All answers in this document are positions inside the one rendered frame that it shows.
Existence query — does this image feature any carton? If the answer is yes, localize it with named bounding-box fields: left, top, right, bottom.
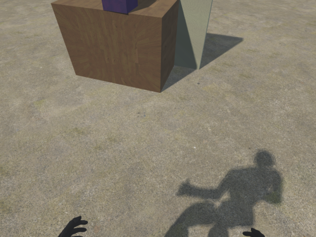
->
left=102, top=0, right=138, bottom=14

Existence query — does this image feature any pedestal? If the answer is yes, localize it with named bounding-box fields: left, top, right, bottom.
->
left=51, top=0, right=179, bottom=93

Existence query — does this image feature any left robot hand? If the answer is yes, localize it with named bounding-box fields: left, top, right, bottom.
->
left=58, top=216, right=88, bottom=237

